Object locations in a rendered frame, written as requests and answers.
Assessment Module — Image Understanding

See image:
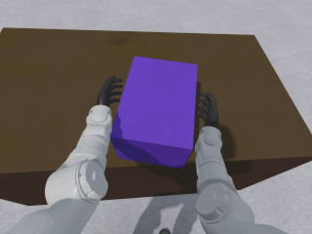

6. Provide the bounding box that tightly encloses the carton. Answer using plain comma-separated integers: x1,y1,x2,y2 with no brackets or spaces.
110,56,198,169

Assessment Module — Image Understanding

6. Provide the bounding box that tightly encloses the robot left upper arm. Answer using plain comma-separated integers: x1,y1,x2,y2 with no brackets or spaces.
4,160,108,234

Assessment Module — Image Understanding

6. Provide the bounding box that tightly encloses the pedestal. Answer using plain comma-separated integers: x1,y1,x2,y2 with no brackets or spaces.
0,27,312,206

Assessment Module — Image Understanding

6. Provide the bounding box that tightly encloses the right robot forearm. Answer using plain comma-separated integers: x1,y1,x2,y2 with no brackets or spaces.
195,126,242,199

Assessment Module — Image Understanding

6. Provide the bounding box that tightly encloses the robot right upper arm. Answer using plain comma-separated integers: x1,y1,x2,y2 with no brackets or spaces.
195,183,289,234

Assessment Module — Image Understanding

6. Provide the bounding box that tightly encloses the left robot forearm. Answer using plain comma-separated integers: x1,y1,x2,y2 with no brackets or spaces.
45,104,112,203

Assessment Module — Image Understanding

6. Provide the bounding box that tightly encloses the right robot hand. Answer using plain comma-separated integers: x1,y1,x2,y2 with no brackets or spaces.
195,92,218,129

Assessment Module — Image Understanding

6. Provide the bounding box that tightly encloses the left robot hand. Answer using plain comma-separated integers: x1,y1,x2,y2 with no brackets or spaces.
95,75,123,107

